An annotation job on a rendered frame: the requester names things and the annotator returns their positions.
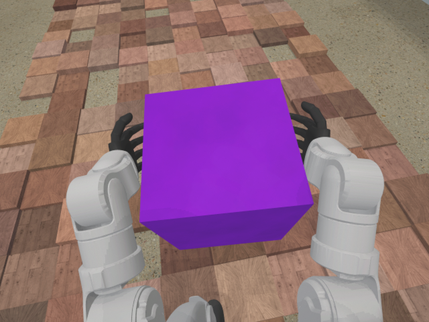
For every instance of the robot left hand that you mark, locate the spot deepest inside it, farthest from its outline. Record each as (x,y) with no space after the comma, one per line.
(120,138)

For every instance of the left robot foot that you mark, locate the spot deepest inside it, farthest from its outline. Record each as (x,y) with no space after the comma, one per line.
(218,310)

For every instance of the robot left thigh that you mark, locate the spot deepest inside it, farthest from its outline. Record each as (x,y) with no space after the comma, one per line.
(194,311)

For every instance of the robot right upper arm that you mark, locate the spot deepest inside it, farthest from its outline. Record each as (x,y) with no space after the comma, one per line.
(334,299)

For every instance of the robot left upper arm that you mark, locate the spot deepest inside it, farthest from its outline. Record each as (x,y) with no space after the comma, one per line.
(135,304)

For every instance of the robot right forearm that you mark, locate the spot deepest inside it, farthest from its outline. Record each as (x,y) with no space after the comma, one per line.
(349,201)

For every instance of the carton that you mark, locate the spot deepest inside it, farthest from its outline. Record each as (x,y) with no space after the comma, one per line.
(221,166)

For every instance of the robot left forearm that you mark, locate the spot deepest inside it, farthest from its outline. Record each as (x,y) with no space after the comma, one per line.
(102,222)

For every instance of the robot right hand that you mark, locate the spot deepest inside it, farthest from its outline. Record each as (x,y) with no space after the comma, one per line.
(316,128)

